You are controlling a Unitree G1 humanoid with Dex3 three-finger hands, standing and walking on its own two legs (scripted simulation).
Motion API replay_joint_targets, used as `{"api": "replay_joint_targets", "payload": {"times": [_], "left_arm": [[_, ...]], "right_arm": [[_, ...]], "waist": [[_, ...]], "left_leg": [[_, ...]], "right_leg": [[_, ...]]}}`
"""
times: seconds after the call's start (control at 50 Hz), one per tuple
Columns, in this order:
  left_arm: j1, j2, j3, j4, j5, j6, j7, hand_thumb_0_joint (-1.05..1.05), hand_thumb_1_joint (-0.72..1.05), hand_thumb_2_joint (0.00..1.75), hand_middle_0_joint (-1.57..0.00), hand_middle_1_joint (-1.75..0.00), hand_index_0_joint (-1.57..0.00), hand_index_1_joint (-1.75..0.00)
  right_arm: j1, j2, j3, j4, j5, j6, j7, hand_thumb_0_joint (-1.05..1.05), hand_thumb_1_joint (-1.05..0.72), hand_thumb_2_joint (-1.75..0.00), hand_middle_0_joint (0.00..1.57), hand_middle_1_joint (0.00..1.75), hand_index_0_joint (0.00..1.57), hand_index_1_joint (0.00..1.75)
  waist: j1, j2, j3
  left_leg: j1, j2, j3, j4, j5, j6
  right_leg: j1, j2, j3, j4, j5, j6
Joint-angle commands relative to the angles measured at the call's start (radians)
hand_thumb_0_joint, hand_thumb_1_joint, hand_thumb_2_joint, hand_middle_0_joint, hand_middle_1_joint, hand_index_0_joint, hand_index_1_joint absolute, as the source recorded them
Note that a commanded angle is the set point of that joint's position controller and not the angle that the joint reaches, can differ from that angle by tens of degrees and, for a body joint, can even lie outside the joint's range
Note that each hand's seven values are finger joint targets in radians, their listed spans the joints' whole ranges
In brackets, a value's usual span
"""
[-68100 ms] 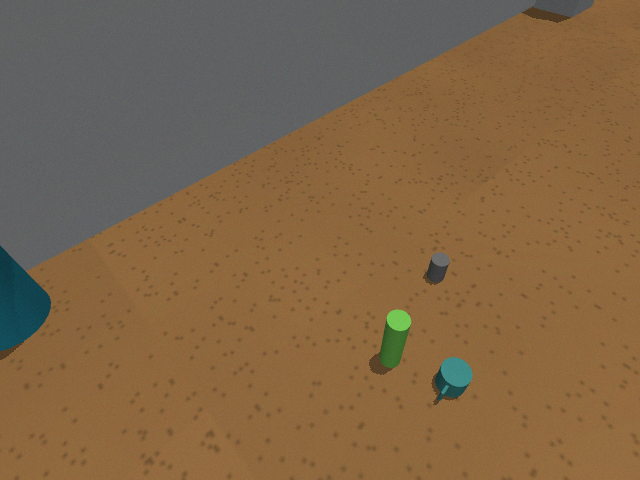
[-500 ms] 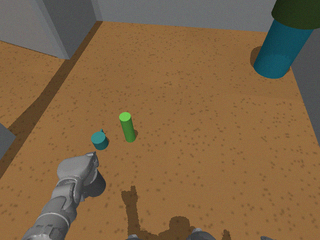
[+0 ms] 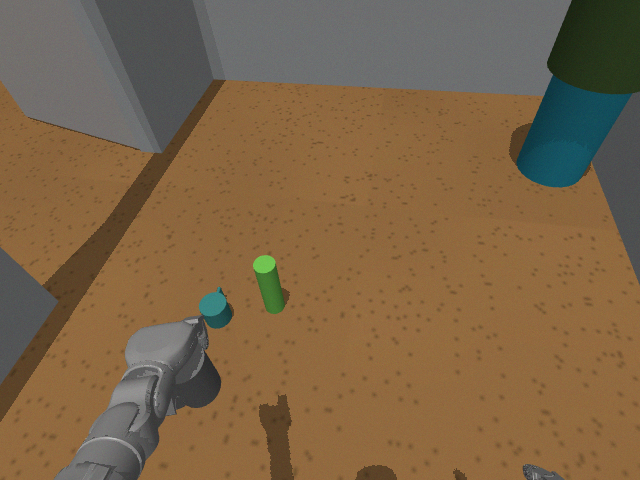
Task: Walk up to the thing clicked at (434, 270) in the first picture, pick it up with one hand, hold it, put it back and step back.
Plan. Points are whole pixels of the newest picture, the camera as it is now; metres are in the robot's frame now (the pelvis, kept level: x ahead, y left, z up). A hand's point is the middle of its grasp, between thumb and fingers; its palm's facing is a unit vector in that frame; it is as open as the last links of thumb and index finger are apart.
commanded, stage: hold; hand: left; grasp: from above
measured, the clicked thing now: (191, 374) +0.32 +0.21 -0.10
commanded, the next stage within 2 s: crouch in 1.70 s
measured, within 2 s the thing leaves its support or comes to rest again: neither
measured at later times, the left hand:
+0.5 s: hand (170, 374) +0.30 +0.22 -0.04, palm faces -0.44 -0.04 -0.89, open 10.4 cm
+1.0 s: hand (166, 377) +0.29 +0.21 -0.02, palm faces -0.45 -0.05 -0.89, open 10.3 cm
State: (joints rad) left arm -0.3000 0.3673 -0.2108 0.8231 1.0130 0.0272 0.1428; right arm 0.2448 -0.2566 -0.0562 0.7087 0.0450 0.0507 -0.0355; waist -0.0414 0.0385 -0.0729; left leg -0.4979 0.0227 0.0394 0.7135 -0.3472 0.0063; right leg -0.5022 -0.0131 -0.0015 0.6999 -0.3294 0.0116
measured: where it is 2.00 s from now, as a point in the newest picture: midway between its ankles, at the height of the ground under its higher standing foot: outside the picture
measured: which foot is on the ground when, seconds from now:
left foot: down 0.00-1.00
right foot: down 0.00-1.00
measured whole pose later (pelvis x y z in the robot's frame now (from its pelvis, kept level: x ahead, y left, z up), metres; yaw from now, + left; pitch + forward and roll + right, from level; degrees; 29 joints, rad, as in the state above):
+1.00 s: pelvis +0.00 -0.01 +0.02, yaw -1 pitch +2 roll +0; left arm -0.22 0.39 -0.22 0.64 0.99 0.01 0.00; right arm 0.20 -0.26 -0.04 0.66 0.07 0.09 -0.05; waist 0.00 0.05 -0.01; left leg -0.28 0.02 0.05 0.51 -0.25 0.00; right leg -0.30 -0.01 0.01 0.52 -0.25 0.01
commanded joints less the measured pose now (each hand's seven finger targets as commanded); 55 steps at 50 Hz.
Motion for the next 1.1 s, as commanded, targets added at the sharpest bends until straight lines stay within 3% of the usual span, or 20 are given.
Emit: {"api": "replay_joint_targets", "payload": {"times": [0.0,0.04,0.08,0.16,0.2,0.26,0.34,0.38,0.62,0.66,0.84,0.9,0.94,0.98,1.04,1.08], "left_arm": [[-0.297,0.186,0.076,-0.211,-0.012,-0.002,0.018,0.0,0.3,1.16,-0.74,-1.12,-0.74,-1.12],[-0.302,0.177,0.065,-0.225,-0.009,0.0,0.01,0.0,0.3,1.16,-0.75,-1.1,-0.74,-1.11],[-0.281,0.215,0.089,-0.214,-0.002,0.001,0.003,0.0,0.3,1.15,-0.74,-1.1,-0.73,-1.11],[-0.289,0.201,0.076,-0.248,-0.003,-0.005,-0.014,0.0,0.29,1.15,-0.74,-1.1,-0.73,-1.11],[-0.298,0.223,0.092,-0.263,0.006,-0.008,-0.015,0.0,0.29,1.13,-0.72,-1.12,-0.73,-1.11],[-0.307,0.204,0.079,-0.302,-0.003,-0.008,-0.023,0.0,0.29,1.16,-0.72,-1.14,-0.72,-1.14],[-0.276,0.22,0.093,-0.285,-0.008,-0.001,-0.031,0.0,0.29,1.15,-0.7,-1.16,-0.72,-1.15],[-0.293,0.203,0.074,-0.299,-0.009,-0.002,-0.04,0.0,0.28,1.16,-0.69,-1.17,-0.71,-1.16],[-0.289,0.229,0.097,-0.347,-0.012,-0.015,-0.071,0.0,0.28,1.13,-0.66,-1.23,-0.7,-1.19],[-0.284,0.213,0.081,-0.35,-0.013,-0.013,-0.073,0.0,0.29,1.15,-0.67,-1.24,-0.7,-1.2],[-0.254,0.233,0.102,-0.368,-0.022,-0.013,-0.094,0.0,0.26,1.16,-0.64,-1.27,-0.68,-1.23],[-0.244,0.222,0.088,-0.379,-0.018,-0.016,-0.106,0.0,0.26,1.15,-0.63,-1.27,-0.67,-1.23],[-0.254,0.245,0.109,-0.394,-0.016,-0.019,-0.108,0.0,0.24,1.19,-0.64,-1.27,-0.67,-1.24],[-0.27,0.228,0.092,-0.402,-0.016,-0.02,-0.111,0.0,0.24,1.18,-0.62,-1.29,-0.66,-1.25],[-0.276,0.249,0.111,-0.399,-0.019,-0.019,-0.11,0.0,0.26,1.17,-0.61,-1.3,-0.66,-1.25],[-0.265,0.227,0.095,-0.405,-0.022,-0.017,-0.114,0.0,0.25,1.18,-0.6,-1.32,-0.66,-1.26]], "right_arm": [[-0.01,-0.146,-0.049,-0.121,0.001,-0.033,-0.011,0.0,-0.92,-0.91,0.2,0.3,0.2,0.3],[-0.017,-0.144,-0.045,-0.129,0.002,-0.031,-0.011,0.0,-0.92,-0.91,0.2,0.3,0.2,0.3],[-0.019,-0.147,-0.045,-0.132,0.004,-0.028,-0.012,0.0,-0.92,-0.91,0.2,0.3,0.2,0.3],[-0.034,-0.144,-0.041,-0.144,0.006,-0.025,-0.012,0.0,-0.92,-0.91,0.2,0.3,0.2,0.3],[-0.037,-0.144,-0.042,-0.142,0.006,-0.023,-0.014,0.0,-0.92,-0.91,0.2,0.3,0.2,0.3],[-0.045,-0.139,-0.038,-0.151,0.007,-0.022,-0.013,0.0,-0.92,-0.91,0.2,0.3,0.2,0.3],[-0.059,-0.145,-0.039,-0.154,0.01,-0.019,-0.013,0.0,-0.92,-0.91,0.2,0.3,0.2,0.3],[-0.06,-0.141,-0.035,-0.157,0.009,-0.018,-0.013,0.0,-0.92,-0.91,0.2,0.3,0.2,0.3],[-0.087,-0.134,-0.028,-0.166,0.014,-0.013,-0.019,0.0,-0.92,-0.91,0.2,0.3,0.2,0.3],[-0.091,-0.134,-0.028,-0.168,0.014,-0.012,-0.019,0.0,-0.92,-0.91,0.2,0.3,0.2,0.3],[-0.115,-0.131,-0.023,-0.177,0.018,-0.007,-0.022,0.0,-0.92,-0.91,0.2,0.3,0.2,0.3],[-0.122,-0.132,-0.022,-0.182,0.018,-0.005,-0.024,0.0,-0.92,-0.91,0.2,0.3,0.2,0.3],[-0.122,-0.131,-0.023,-0.185,0.019,-0.003,-0.026,0.0,-0.92,-0.91,0.2,0.3,0.2,0.3],[-0.122,-0.127,-0.018,-0.182,0.018,-0.002,-0.025,0.0,-0.92,-0.91,0.2,0.3,0.2,0.3],[-0.128,-0.132,-0.019,-0.184,0.02,0.0,-0.027,0.0,-0.92,-0.91,0.2,0.3,0.2,0.3],[-0.129,-0.13,-0.018,-0.186,0.02,-0.002,-0.026,0.0,-0.92,-0.91,0.2,0.3,0.2,0.3]], "waist": [[0.004,-0.02,-0.273],[-0.001,-0.036,-0.249],[0.013,-0.041,-0.243],[0.013,-0.01,-0.23],[0.022,-0.011,-0.245],[0.015,-0.027,-0.237],[0.032,-0.024,-0.214],[0.019,-0.043,-0.209],[0.037,-0.015,-0.221],[0.03,-0.038,-0.216],[0.043,-0.023,-0.179],[0.039,-0.034,-0.18],[0.043,-0.026,-0.19],[0.042,-0.022,-0.187],[0.043,-0.025,-0.184],[0.043,-0.037,-0.185]], "left_leg": [[0.206,-0.034,-0.012,-0.103,0.308,0.0],[0.196,-0.037,-0.012,-0.113,0.292,0.003],[0.193,-0.04,-0.009,-0.12,0.293,0.006],[0.226,-0.032,-0.011,-0.144,0.291,0.0],[0.231,-0.033,-0.009,-0.149,0.299,0.002],[0.235,-0.041,0.0,-0.156,0.279,0.009],[0.25,-0.033,-0.004,-0.181,0.276,0.003],[0.252,-0.033,-0.005,-0.186,0.267,0.009],[0.299,-0.035,0.003,-0.22,0.296,0.009],[0.31,-0.033,0.001,-0.223,0.306,0.011],[0.313,-0.038,0.006,-0.25,0.266,0.013],[0.327,-0.034,0.002,-0.258,0.277,0.012],[0.333,-0.037,0.003,-0.256,0.287,0.013],[0.34,-0.035,0.003,-0.264,0.295,0.013],[0.35,-0.033,0.002,-0.271,0.295,0.011],[0.349,-0.035,0.002,-0.274,0.289,0.014]], "right_leg": [[0.138,0.043,0.002,-0.113,0.271,-0.021],[0.146,0.041,0.004,-0.126,0.266,-0.019],[0.161,0.039,0.005,-0.135,0.269,-0.018],[0.153,0.045,0.001,-0.142,0.25,-0.024],[0.174,0.044,0.004,-0.149,0.261,-0.024],[0.19,0.037,0.014,-0.169,0.258,-0.016],[0.196,0.043,0.005,-0.181,0.237,-0.021],[0.199,0.041,0.007,-0.19,0.238,-0.018],[0.241,0.037,0.012,-0.218,0.26,-0.02],[0.243,0.037,0.01,-0.222,0.27,-0.018],[0.258,0.031,0.015,-0.256,0.232,-0.017],[0.265,0.033,0.012,-0.257,0.239,-0.019],[0.271,0.031,0.015,-0.261,0.25,-0.017],[0.276,0.031,0.011,-0.261,0.257,-0.02],[0.277,0.034,0.01,-0.269,0.252,-0.019],[0.282,0.032,0.009,-0.275,0.249,-0.018]]}}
